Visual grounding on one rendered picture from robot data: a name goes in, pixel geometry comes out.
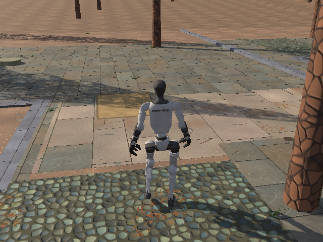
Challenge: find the right robot forearm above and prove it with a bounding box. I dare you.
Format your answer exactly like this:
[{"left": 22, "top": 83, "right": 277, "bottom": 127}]
[{"left": 181, "top": 121, "right": 190, "bottom": 140}]

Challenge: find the left robot forearm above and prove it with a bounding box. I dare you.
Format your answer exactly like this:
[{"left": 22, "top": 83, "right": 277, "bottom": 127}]
[{"left": 130, "top": 123, "right": 141, "bottom": 145}]

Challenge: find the robot torso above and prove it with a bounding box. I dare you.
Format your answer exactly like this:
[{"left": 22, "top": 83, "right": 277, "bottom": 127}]
[{"left": 149, "top": 99, "right": 172, "bottom": 151}]

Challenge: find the robot left upper arm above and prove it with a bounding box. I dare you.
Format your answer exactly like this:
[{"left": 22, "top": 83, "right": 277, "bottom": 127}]
[{"left": 136, "top": 102, "right": 150, "bottom": 131}]

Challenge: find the robot left hand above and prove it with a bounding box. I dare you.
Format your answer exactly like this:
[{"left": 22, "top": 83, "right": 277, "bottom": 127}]
[{"left": 129, "top": 144, "right": 141, "bottom": 156}]

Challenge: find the robot right upper arm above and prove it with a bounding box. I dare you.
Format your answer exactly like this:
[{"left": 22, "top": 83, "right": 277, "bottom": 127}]
[{"left": 171, "top": 101, "right": 186, "bottom": 129}]

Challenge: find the humanoid robot head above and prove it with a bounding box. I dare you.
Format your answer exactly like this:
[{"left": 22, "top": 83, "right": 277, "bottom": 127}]
[{"left": 152, "top": 80, "right": 169, "bottom": 104}]

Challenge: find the robot right hand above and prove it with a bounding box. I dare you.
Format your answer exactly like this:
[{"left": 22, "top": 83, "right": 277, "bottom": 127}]
[{"left": 179, "top": 138, "right": 191, "bottom": 148}]

